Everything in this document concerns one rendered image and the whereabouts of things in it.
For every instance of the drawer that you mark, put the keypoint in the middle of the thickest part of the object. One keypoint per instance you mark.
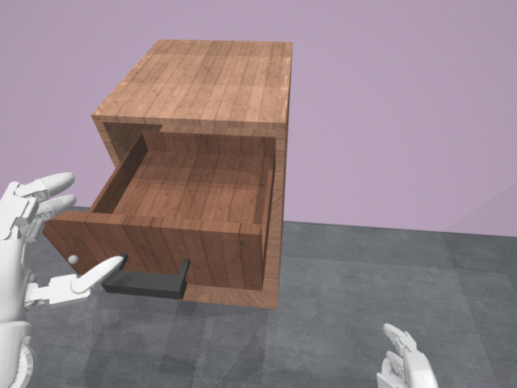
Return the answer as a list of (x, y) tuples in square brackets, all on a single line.
[(175, 196)]

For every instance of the robot right hand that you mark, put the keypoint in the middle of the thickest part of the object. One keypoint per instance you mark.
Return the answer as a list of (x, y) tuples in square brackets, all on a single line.
[(414, 370)]

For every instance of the cabinet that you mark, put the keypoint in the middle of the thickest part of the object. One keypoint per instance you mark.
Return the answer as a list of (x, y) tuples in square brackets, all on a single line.
[(225, 87)]

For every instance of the robot left forearm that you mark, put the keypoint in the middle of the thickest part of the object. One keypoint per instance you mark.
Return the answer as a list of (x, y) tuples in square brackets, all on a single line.
[(18, 361)]

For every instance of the robot left hand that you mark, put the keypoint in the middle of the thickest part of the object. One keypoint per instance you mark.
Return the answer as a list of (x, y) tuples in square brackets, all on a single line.
[(22, 221)]

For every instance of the handle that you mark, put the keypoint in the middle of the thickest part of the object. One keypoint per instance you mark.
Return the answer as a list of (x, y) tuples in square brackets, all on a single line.
[(147, 284)]

